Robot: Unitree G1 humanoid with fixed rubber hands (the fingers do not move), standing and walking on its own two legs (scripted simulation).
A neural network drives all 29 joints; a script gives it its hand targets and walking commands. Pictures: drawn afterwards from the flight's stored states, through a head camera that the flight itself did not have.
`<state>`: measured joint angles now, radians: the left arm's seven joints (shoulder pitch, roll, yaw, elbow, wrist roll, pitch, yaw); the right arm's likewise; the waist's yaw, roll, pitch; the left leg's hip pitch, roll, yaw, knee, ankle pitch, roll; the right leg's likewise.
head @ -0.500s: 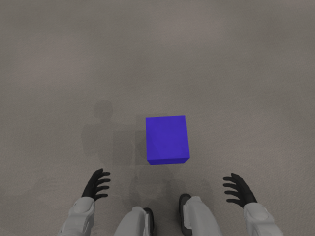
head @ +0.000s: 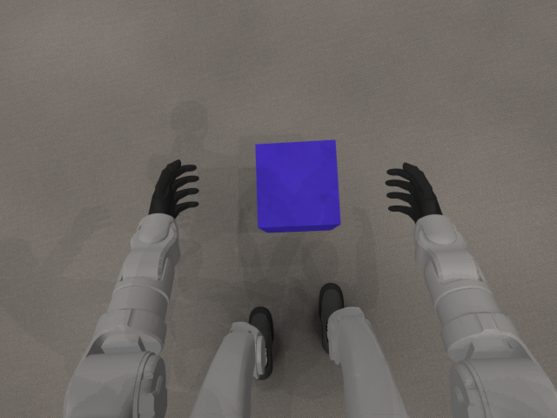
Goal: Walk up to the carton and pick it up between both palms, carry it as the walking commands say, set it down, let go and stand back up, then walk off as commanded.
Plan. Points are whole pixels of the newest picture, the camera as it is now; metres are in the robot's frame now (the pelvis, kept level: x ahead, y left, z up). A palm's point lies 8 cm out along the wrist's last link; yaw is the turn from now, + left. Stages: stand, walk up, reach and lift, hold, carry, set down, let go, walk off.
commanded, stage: reach and lift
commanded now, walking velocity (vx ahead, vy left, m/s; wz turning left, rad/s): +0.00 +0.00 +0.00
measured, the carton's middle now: (297, 191) +0.48 -0.02 -0.58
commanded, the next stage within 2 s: none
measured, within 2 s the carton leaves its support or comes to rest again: neither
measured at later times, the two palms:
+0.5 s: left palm (185, 168) +0.47 +0.18 -0.22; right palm (391, 160) +0.46 -0.18 -0.21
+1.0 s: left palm (214, 178) +0.48 +0.16 -0.32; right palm (380, 167) +0.48 -0.19 -0.32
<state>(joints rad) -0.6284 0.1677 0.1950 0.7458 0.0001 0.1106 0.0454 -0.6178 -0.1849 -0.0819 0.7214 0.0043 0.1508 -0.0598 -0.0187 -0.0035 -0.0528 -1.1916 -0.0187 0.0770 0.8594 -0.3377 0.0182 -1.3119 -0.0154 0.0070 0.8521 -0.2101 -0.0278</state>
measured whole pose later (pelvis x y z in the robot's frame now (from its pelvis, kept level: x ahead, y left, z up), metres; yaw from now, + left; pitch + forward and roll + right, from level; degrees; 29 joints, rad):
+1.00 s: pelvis -0.09 +0.00 -0.13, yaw +2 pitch +36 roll +4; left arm -1.50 0.27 0.26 0.80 -0.05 0.24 0.18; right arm -1.54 -0.38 -0.21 0.86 0.05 0.24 -0.14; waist -0.02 0.00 0.53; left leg -1.67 -0.01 0.08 1.50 -0.46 0.02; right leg -1.77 -0.03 0.01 1.44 -0.29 -0.03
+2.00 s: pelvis -0.09 +0.01 -0.33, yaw +4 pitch +36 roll +3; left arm -1.59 0.34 0.08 1.02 -0.23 0.15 0.15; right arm -1.64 -0.43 -0.21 1.16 0.17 0.10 -0.14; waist -0.02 0.00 0.53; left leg -2.18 -0.02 0.08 2.19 -0.64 0.02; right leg -2.31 -0.06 0.01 2.10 -0.42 -0.05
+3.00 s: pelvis -0.08 +0.01 -0.33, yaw +4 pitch +36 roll +3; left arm -1.62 0.27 0.05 1.06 -0.26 0.15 0.12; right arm -1.65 -0.41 -0.15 1.20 0.20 0.09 -0.12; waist -0.02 0.00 0.52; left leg -2.19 -0.03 0.08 2.20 -0.64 0.02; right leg -2.32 -0.06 0.01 2.11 -0.43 -0.05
